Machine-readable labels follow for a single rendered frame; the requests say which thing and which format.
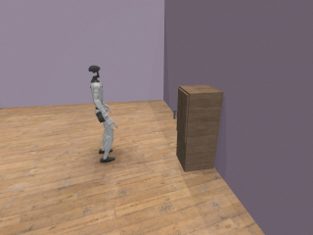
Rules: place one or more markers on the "left robot foot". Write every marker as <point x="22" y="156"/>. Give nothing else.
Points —
<point x="101" y="151"/>

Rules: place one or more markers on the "right robot hand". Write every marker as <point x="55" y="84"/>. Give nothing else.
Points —
<point x="110" y="123"/>

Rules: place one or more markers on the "robot right forearm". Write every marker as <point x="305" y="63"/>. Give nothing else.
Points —
<point x="101" y="109"/>

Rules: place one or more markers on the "cupboard door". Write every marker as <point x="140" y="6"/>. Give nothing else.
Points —
<point x="182" y="114"/>

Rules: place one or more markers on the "robot right upper arm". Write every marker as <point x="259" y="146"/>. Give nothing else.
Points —
<point x="96" y="89"/>

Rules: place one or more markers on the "robot right thigh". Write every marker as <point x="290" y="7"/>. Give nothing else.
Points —
<point x="107" y="128"/>

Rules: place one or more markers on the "left robot hand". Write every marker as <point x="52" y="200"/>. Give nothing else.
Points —
<point x="107" y="107"/>

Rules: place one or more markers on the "handle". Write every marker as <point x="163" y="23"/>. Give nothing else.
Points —
<point x="174" y="114"/>

